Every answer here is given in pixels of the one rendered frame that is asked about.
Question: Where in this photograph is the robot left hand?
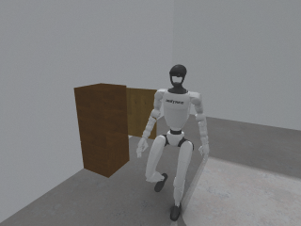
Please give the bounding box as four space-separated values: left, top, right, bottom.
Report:
198 143 210 164

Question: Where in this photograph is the left robot forearm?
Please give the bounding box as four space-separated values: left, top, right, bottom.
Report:
198 113 209 144

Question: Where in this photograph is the right robot upper arm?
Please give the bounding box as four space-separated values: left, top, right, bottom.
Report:
150 89 166 119

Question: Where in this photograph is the left robot upper arm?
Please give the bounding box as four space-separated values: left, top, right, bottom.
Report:
189 91 204 121

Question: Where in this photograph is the humanoid robot head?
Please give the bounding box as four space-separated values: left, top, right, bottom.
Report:
168 64 188 94

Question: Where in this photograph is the cupboard door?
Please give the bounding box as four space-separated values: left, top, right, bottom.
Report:
126 88 157 139

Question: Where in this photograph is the robot right shin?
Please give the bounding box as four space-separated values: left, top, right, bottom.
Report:
145 171 165 183

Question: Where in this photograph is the robot right hand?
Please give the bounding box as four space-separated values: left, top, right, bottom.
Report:
136 137 149 158

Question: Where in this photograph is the right robot forearm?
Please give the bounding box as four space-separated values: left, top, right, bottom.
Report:
142 113 156 139

